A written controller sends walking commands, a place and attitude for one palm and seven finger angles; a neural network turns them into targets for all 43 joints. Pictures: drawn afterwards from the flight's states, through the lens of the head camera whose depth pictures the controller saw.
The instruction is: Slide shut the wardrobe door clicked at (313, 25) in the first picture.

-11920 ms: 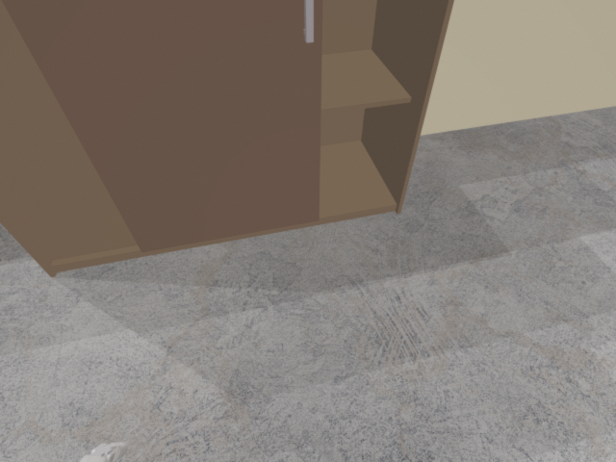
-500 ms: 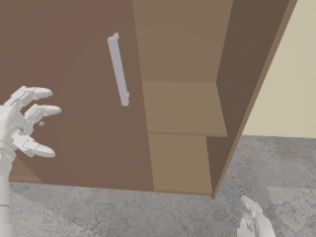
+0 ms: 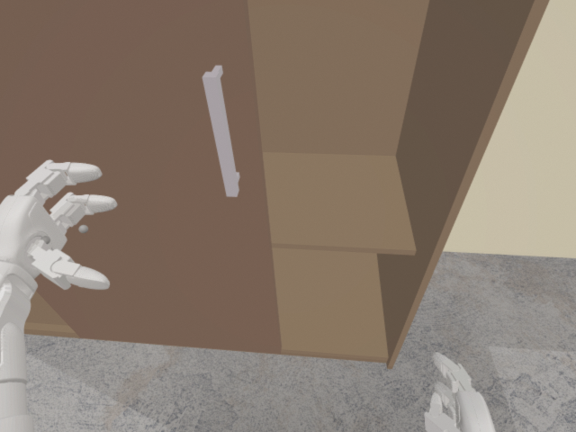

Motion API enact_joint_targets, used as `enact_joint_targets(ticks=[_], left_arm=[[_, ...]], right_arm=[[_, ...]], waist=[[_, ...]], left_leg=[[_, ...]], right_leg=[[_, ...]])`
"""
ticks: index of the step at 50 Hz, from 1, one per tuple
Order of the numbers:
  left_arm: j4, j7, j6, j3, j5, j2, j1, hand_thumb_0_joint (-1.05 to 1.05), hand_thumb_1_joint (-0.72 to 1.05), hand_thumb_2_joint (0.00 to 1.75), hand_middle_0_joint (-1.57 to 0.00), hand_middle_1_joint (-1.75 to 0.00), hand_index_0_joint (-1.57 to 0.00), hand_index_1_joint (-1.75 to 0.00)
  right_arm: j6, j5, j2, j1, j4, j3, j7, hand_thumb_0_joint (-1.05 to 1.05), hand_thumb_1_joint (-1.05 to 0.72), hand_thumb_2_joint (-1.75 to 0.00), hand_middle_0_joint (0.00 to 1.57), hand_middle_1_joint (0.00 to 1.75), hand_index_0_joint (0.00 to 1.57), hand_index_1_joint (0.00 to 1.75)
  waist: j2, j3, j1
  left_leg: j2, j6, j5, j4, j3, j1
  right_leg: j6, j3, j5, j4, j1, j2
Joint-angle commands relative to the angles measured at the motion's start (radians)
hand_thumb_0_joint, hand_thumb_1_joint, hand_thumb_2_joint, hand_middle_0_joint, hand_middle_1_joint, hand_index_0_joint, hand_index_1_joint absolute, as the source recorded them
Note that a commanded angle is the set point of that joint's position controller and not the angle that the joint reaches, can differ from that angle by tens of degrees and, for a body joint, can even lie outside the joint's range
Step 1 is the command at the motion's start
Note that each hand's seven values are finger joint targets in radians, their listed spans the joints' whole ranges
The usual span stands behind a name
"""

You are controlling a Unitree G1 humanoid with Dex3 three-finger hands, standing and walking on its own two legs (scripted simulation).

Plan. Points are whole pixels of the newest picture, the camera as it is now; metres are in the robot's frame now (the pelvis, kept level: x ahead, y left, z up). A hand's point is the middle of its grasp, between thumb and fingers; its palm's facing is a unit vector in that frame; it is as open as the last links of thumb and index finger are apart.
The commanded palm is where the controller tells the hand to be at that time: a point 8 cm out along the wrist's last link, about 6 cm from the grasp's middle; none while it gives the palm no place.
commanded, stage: move the hooked fingers beside the handle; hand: left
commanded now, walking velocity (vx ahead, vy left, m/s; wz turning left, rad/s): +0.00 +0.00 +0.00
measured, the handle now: (225, 136) +0.53 +0.17 +0.17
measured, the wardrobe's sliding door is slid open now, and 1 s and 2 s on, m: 0.37 0.37 0.37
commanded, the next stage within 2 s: none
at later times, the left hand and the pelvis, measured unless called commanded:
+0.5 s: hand (127, 199) +0.34 +0.26 +0.18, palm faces +0.09 -1.00 -0.05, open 14.0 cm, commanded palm +0.31 +0.30 +0.18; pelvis +0.00 +0.00 +0.00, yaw -1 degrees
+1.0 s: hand (147, 176) +0.39 +0.25 +0.18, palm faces +0.07 -1.00 -0.03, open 14.0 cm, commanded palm +0.37 +0.30 +0.18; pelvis +0.00 +0.00 +0.00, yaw -1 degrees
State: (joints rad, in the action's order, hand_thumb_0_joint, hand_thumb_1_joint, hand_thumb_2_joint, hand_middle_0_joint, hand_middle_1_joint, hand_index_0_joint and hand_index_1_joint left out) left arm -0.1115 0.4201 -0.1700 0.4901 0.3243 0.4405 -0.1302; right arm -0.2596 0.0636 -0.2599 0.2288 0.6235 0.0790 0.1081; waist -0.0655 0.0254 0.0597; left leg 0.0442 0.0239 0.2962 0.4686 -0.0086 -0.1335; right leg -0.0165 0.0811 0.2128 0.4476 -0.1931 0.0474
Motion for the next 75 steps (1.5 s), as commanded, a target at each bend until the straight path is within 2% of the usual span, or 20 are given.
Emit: enact_joint_targets(ticks=[1,4,9,11,15,19,23,26,29,32,44,48,50,53,56,67,69,71,74,75], left_arm=[[0.156,-0.005,0.066,0.060,0.016,0.268,-0.354,0.00,-0.50,0.30,-0.30,-1.20,-0.30,-1.20],[0.141,-0.016,0.076,0.008,-0.002,0.245,-0.445,0.00,-0.50,0.30,-0.30,-1.20,-0.30,-1.20],[0.076,-0.034,0.104,0.049,-0.024,0.311,-0.511,0.00,-0.50,0.30,-0.30,-1.20,-0.30,-1.20],[0.078,-0.033,0.118,0.039,-0.024,0.290,-0.514,0.00,-0.50,0.30,-0.30,-1.20,-0.30,-1.20],[-0.006,-0.037,0.116,0.057,-0.024,0.300,-0.481,0.00,-0.50,0.30,-0.30,-1.20,-0.30,-1.20],[-0.059,-0.047,0.101,0.026,-0.037,0.287,-0.530,0.00,-0.50,0.30,-0.30,-1.20,-0.30,-1.20],[-0.016,-0.059,0.131,0.044,-0.046,0.315,-0.606,0.00,-0.50,0.30,-0.30,-1.20,-0.30,-1.20],[-0.071,-0.060,0.148,0.053,-0.045,0.326,-0.613,0.00,-0.50,0.30,-0.30,-1.20,-0.30,-1.20],[-0.096,-0.054,0.150,0.003,-0.052,0.282,-0.641,0.00,-0.50,0.30,-0.30,-1.20,-0.30,-1.20],[-0.165,-0.057,0.142,0.003,-0.058,0.298,-0.673,0.00,-0.50,0.30,-0.30,-1.20,-0.30,-1.20],[-0.307,-0.060,0.189,0.022,-0.085,0.370,-0.802,0.00,-0.50,0.30,-0.30,-1.20,-0.30,-1.20],[-0.349,-0.059,0.206,-0.052,-0.098,0.314,-0.908,0.00,-0.50,0.30,-0.30,-1.20,-0.30,-1.20],[-0.396,-0.061,0.218,-0.026,-0.098,0.349,-0.933,0.00,-0.50,0.30,-0.30,-1.20,-0.30,-1.20],[-0.436,-0.065,0.238,-0.055,-0.114,0.334,-0.994,0.00,-0.50,0.30,-0.30,-1.20,-0.30,-1.20],[-0.531,-0.073,0.248,-0.004,-0.129,0.407,-1.004,0.00,-0.50,0.30,-0.30,-1.20,-0.30,-1.20],[-0.616,-0.072,0.306,-0.042,-0.155,0.390,-1.117,0.00,-0.50,0.30,-0.30,-1.20,-0.30,-1.20],[-0.658,-0.077,0.312,-0.013,-0.160,0.429,-1.127,0.00,-0.50,0.30,-0.30,-1.20,-0.30,-1.20],[-0.632,-0.076,0.325,-0.005,-0.166,0.444,-1.146,0.00,-0.50,0.30,-0.30,-1.20,-0.30,-1.20],[-0.697,-0.074,0.329,-0.048,-0.171,0.400,-1.185,0.00,-0.50,0.30,-0.30,-1.20,-0.30,-1.20],[-0.699,-0.077,0.335,-0.014,-0.172,0.446,-1.206,0.00,-0.50,0.30,-0.30,-1.20,-0.30,-1.20]], right_arm=[[-0.055,0.011,-0.122,-0.115,-0.152,-0.047,0.011,0.00,-0.90,-0.90,0.20,0.30,0.20,0.30],[-0.057,0.010,-0.121,-0.115,-0.147,-0.044,0.018,0.00,-0.90,-0.90,0.20,0.30,0.20,0.30],[-0.055,0.005,-0.125,-0.102,-0.140,-0.048,0.024,0.00,-0.90,-0.90,0.20,0.30,0.20,0.30],[-0.057,0.005,-0.119,-0.109,-0.147,-0.048,0.021,0.00,-0.90,-0.90,0.20,0.30,0.20,0.30],[-0.049,0.006,-0.127,-0.094,-0.143,-0.053,0.015,0.00,-0.90,-0.90,0.20,0.30,0.20,0.30],[-0.036,0.009,-0.134,-0.087,-0.140,-0.056,0.015,0.00,-0.90,-0.90,0.20,0.30,0.20,0.30],[-0.034,0.007,-0.132,-0.078,-0.147,-0.064,0.017,0.00,-0.90,-0.90,0.20,0.30,0.20,0.30],[-0.027,0.007,-0.139,-0.061,-0.130,-0.066,0.018,0.00,-0.90,-0.90,0.20,0.30,0.20,0.30],[-0.024,0.008,-0.139,-0.053,-0.128,-0.069,0.018,0.00,-0.90,-0.90,0.20,0.30,0.20,0.30],[-0.017,0.011,-0.147,-0.042,-0.118,-0.070,0.021,0.00,-0.90,-0.90,0.20,0.30,0.20,0.30],[0.014,0.004,-0.162,0.018,-0.101,-0.075,0.014,0.00,-0.90,-0.90,0.20,0.30,0.20,0.30],[0.018,0.006,-0.158,0.032,-0.095,-0.077,0.013,0.00,-0.90,-0.90,0.20,0.30,0.20,0.30],[0.024,0.003,-0.168,0.052,-0.083,-0.080,0.012,0.00,-0.90,-0.90,0.20,0.30,0.20,0.30],[0.032,0.002,-0.166,0.068,-0.073,-0.082,0.011,0.00,-0.90,-0.90,0.20,0.30,0.20,0.30],[0.047,-0.001,-0.178,0.098,-0.060,-0.085,0.008,0.00,-0.90,-0.90,0.20,0.30,0.20,0.30],[0.085,-0.011,-0.184,0.163,-0.051,-0.096,-0.008,0.00,-0.90,-0.90,0.20,0.30,0.20,0.30],[0.096,-0.015,-0.194,0.185,-0.040,-0.099,-0.008,0.00,-0.90,-0.90,0.20,0.30,0.20,0.30],[0.103,-0.016,-0.190,0.189,-0.044,-0.102,-0.011,0.00,-0.90,-0.90,0.20,0.30,0.20,0.30],[0.116,-0.018,-0.190,0.207,-0.029,-0.101,-0.012,0.00,-0.90,-0.90,0.20,0.30,0.20,0.30],[0.119,-0.019,-0.196,0.217,-0.024,-0.104,-0.013,0.00,-0.90,-0.90,0.20,0.30,0.20,0.30]], waist=[[0.004,0.126,-0.024],[-0.031,0.116,-0.034],[-0.015,0.185,-0.028],[-0.044,0.215,-0.024],[0.009,0.197,-0.017],[0.013,0.164,-0.028],[-0.014,0.249,-0.034],[0.024,0.229,-0.042],[-0.004,0.220,-0.048],[0.035,0.200,-0.059],[0.018,0.243,-0.069],[-0.013,0.243,-0.097],[0.036,0.256,-0.101],[-0.005,0.267,-0.112],[0.025,0.268,-0.106],[-0.008,0.311,-0.129],[0.029,0.311,-0.131],[-0.008,0.365,-0.127],[-0.006,0.306,-0.155],[0.010,0.327,-0.152]], left_leg=[[-0.050,-0.036,-0.215,-0.069,0.006,-0.022],[-0.054,-0.035,-0.184,-0.070,0.009,-0.019],[-0.053,-0.037,-0.200,-0.065,0.013,-0.016],[-0.054,-0.037,-0.242,-0.061,0.007,-0.006],[-0.050,-0.037,-0.245,-0.062,0.002,-0.036],[-0.049,-0.038,-0.214,-0.060,-0.005,-0.058],[-0.048,-0.040,-0.251,-0.049,-0.009,-0.024],[-0.045,-0.043,-0.246,-0.048,-0.013,-0.039],[-0.044,-0.041,-0.252,-0.044,-0.016,-0.034],[-0.042,-0.043,-0.208,-0.050,-0.012,-0.058],[-0.043,-0.043,-0.221,-0.035,-0.013,-0.080],[-0.041,-0.043,-0.208,-0.030,-0.011,-0.067],[-0.039,-0.045,-0.218,-0.025,-0.006,-0.080],[-0.039,-0.041,-0.220,-0.021,-0.007,-0.081],[-0.038,-0.043,-0.218,-0.015,-0.005,-0.117],[-0.032,-0.040,-0.261,0.001,-0.007,-0.124],[-0.030,-0.042,-0.267,0.006,-0.003,-0.138],[-0.033,-0.041,-0.295,0.014,-0.009,-0.122],[-0.028,-0.043,-0.286,0.020,-0.009,-0.136],[-0.028,-0.042,-0.283,0.021,-0.004,-0.142]], right_leg=[[0.026,0.004,-0.164,-0.045,0.051,-0.059],[0.030,-0.004,-0.122,-0.053,0.034,-0.056],[0.032,-0.008,-0.134,-0.044,0.068,-0.049],[0.034,-0.009,-0.189,-0.030,0.087,-0.045],[0.031,-0.005,-0.203,-0.026,0.086,-0.044],[0.030,-0.012,-0.171,-0.032,0.056,-0.041],[0.029,-0.018,-0.214,-0.017,0.082,-0.038],[0.027,-0.020,-0.221,-0.019,0.078,-0.040],[0.030,-0.022,-0.226,-0.017,0.066,-0.037],[0.025,-0.022,-0.184,-0.023,0.039,-0.037],[0.031,-0.034,-0.205,-0.012,0.051,-0.037],[0.032,-0.034,-0.186,-0.013,0.002,-0.039],[0.032,-0.034,-0.200,-0.010,0.014,-0.042],[0.033,-0.034,-0.200,-0.003,-0.005,-0.040],[0.033,-0.038,-0.205,0.005,0.004,-0.040],[0.034,-0.037,-0.251,0.027,-0.019,-0.046],[0.035,-0.036,-0.258,0.030,-0.014,-0.048],[0.034,-0.042,-0.290,0.038,0.005,-0.046],[0.034,-0.037,-0.282,0.035,-0.042,-0.050],[0.032,-0.038,-0.281,0.036,-0.036,-0.050]])
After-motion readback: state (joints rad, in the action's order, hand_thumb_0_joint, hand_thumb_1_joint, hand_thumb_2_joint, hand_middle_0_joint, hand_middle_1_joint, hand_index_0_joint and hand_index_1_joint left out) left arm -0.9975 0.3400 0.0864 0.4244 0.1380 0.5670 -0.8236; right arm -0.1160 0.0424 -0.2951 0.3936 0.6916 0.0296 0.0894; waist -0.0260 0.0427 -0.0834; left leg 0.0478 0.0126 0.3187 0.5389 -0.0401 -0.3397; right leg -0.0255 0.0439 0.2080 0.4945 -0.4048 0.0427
